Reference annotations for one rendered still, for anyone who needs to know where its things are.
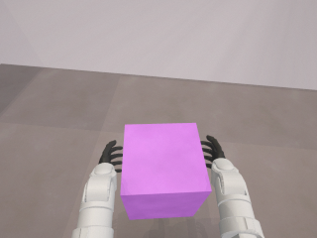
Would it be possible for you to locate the robot left forearm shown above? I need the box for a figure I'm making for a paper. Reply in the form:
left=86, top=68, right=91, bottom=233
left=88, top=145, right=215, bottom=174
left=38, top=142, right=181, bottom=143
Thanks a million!
left=71, top=163, right=117, bottom=238

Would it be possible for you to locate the carton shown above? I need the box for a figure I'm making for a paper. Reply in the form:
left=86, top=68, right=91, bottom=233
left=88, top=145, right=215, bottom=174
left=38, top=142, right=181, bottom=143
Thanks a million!
left=120, top=123, right=212, bottom=220

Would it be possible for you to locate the robot right forearm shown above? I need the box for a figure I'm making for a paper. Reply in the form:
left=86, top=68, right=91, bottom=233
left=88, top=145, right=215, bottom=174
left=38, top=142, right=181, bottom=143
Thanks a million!
left=211, top=158, right=264, bottom=238

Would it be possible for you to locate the left robot hand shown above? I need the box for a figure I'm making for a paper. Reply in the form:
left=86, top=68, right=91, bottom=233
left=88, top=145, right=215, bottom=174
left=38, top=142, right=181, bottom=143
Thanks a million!
left=98, top=140, right=123, bottom=173

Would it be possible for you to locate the right robot hand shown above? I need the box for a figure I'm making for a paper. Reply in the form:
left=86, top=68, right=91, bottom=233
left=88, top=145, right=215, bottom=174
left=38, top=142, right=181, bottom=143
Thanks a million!
left=200, top=135, right=226, bottom=169

